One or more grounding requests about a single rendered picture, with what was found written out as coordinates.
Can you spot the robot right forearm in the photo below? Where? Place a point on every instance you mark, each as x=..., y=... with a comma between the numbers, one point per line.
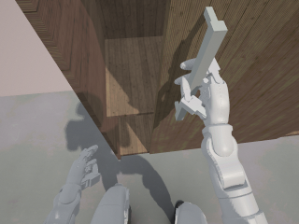
x=228, y=177

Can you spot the robot right hand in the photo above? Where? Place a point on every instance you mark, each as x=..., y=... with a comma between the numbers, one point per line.
x=213, y=94

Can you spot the right robot thigh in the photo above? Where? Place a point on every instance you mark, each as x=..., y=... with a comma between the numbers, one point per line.
x=189, y=213

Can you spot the handle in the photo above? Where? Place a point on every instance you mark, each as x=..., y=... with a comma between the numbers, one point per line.
x=215, y=32

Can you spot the robot left hand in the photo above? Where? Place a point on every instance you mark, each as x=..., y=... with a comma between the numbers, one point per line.
x=79, y=172

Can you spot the left robot shin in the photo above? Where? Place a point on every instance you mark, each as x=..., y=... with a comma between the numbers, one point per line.
x=126, y=213

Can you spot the robot left forearm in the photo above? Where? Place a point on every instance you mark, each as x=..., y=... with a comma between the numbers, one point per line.
x=66, y=205

